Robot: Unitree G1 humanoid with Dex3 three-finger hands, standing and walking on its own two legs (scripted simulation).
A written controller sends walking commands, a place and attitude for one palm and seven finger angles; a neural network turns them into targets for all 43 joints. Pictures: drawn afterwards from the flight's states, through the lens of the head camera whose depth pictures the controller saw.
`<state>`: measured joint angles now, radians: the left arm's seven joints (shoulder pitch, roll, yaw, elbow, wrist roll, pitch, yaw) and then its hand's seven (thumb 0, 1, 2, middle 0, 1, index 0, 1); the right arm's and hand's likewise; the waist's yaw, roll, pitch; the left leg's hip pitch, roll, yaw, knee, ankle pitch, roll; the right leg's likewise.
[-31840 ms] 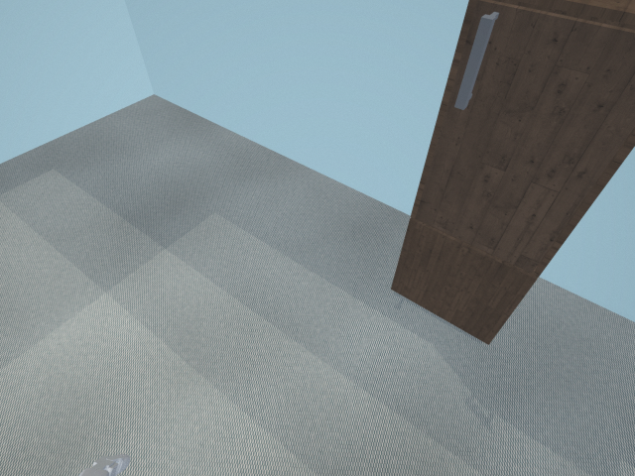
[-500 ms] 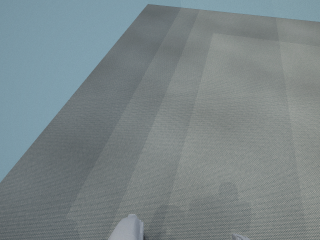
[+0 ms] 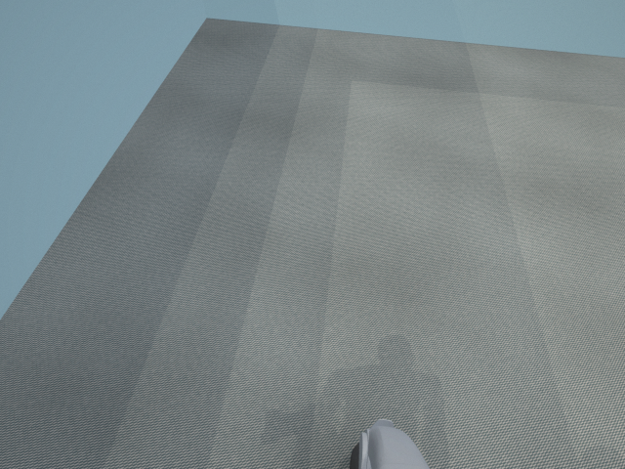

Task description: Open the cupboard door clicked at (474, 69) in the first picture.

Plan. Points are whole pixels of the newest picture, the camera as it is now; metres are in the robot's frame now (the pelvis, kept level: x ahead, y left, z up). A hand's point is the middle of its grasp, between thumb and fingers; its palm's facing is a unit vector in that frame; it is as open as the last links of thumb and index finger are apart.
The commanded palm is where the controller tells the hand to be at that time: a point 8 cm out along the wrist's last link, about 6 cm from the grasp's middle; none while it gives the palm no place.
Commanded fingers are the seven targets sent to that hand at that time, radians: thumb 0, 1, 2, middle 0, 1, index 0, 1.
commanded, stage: turn to face it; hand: left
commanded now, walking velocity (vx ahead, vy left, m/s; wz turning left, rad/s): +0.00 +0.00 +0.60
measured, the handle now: out of the picture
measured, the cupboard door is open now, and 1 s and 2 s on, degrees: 46 46 46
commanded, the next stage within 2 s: none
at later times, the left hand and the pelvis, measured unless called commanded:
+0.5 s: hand (194, 406) +0.23 +0.20 -0.19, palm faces +0.28 -0.95 -0.16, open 7.2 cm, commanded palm none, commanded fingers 0.00 0.90 0.90 -0.20 -0.30 -0.20 -0.30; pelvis +0.18 +0.00 -0.01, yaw +15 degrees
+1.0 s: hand (194, 431) +0.19 +0.18 -0.15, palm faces +0.52 -0.79 -0.31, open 7.4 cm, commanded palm none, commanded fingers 0.00 0.90 0.90 -0.20 -0.30 -0.20 -0.30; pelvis +0.23 -0.04 -0.01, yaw +33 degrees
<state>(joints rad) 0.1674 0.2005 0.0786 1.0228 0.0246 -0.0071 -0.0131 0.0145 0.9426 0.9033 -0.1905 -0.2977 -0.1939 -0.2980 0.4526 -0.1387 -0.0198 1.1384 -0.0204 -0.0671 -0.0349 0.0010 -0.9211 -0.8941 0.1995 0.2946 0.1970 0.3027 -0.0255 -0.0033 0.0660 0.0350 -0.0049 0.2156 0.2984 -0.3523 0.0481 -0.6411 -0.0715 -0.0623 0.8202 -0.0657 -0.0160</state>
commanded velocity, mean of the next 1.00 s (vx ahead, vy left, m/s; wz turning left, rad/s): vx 0.00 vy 0.00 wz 0.60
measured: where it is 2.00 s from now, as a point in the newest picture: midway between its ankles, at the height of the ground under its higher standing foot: (332, 452)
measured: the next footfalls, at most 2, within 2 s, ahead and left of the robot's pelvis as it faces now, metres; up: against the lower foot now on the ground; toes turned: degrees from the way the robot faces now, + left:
right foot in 0.10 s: +0.21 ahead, -0.11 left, +0.00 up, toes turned -4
left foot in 0.52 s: +0.24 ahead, +0.14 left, +0.00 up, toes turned +23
